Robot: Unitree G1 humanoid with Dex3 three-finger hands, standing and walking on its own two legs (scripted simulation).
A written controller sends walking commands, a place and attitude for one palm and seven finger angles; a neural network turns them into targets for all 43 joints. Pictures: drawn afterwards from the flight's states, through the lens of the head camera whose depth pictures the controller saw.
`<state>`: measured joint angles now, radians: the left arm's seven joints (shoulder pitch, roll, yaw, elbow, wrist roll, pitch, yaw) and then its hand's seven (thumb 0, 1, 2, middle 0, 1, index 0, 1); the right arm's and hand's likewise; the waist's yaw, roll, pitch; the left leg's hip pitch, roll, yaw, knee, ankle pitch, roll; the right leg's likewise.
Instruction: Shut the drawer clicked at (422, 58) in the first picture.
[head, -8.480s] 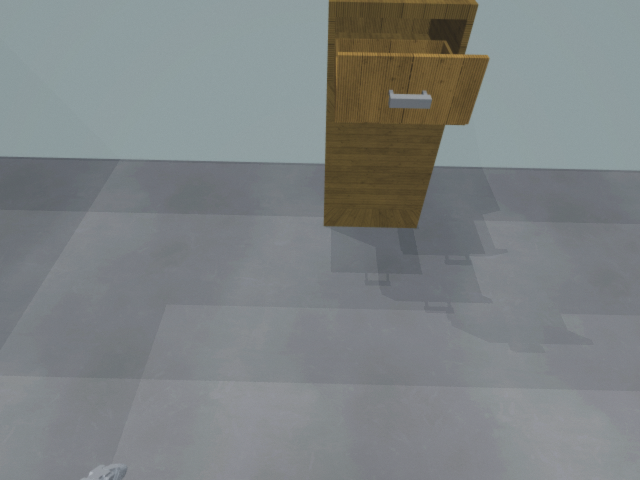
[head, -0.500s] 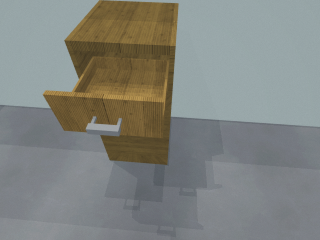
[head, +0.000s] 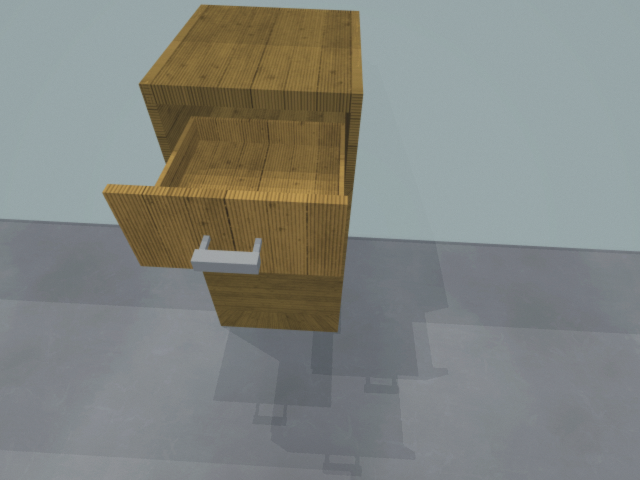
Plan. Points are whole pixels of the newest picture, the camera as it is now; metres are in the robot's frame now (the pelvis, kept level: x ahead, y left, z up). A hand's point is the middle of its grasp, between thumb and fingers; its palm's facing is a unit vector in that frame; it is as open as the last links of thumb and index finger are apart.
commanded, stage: shuffle to correct the standing spot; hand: left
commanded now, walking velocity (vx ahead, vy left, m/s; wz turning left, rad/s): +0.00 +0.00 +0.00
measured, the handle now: (229, 251) +0.45 +0.18 -0.01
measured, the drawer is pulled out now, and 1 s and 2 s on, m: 0.26 0.26 0.26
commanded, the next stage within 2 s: come to a stop and stand still in 0.50 s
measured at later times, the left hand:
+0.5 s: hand out of the picture +0.01 +0.14 -0.19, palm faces +0.08 -0.98 -0.17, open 7.3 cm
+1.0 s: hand (223, 479) +0.16 +0.15 -0.17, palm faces +0.05 -0.97 -0.24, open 7.3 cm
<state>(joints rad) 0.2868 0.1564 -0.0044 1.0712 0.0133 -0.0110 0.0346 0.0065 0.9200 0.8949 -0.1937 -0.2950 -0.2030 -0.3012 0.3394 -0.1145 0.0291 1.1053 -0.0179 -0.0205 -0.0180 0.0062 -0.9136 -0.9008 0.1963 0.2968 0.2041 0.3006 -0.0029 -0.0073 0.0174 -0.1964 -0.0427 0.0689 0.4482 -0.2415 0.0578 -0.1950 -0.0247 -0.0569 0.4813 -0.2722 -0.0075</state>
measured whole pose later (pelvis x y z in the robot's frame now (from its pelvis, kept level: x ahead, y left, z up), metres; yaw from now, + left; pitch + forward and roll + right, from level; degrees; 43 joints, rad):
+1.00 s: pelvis +0.11 -0.04 -0.01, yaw +1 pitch +0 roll +1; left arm 0.21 0.18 0.03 0.99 0.03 0.01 0.03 0.01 0.92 0.90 -0.19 -0.29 -0.20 -0.30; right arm 0.22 -0.17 -0.02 1.03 -0.02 0.01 -0.02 0.01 -0.95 -0.90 0.20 0.30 0.21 0.30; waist 0.00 -0.01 0.06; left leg -0.30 0.02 0.09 0.52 -0.22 0.02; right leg -0.31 -0.05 -0.05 0.61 -0.28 0.02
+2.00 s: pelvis +0.12 -0.05 +0.00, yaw +2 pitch -1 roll +1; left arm 0.28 0.16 0.00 1.07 0.01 -0.02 0.03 0.01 0.91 0.89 -0.19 -0.30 -0.20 -0.30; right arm 0.31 -0.15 0.02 1.08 -0.02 -0.01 -0.02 0.01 -0.93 -0.90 0.20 0.30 0.20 0.30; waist 0.00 0.01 0.02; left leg -0.19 -0.01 0.04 0.47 -0.26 0.01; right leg -0.21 -0.04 -0.07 0.50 -0.27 -0.01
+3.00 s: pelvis +0.10 -0.07 -0.06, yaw +3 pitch +9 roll -1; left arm 0.49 0.26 0.18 -0.11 -0.30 -0.25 -0.38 0.02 0.90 0.90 -0.77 -0.91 -0.77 -0.92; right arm 0.22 -0.16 0.04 0.56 0.05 -0.22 -0.07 0.01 -0.90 -0.90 0.20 0.30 0.21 0.30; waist -0.01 0.03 -0.10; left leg -0.70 0.04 -0.02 1.01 -0.47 -0.03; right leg -0.68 -0.01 -0.11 0.99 -0.47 -0.04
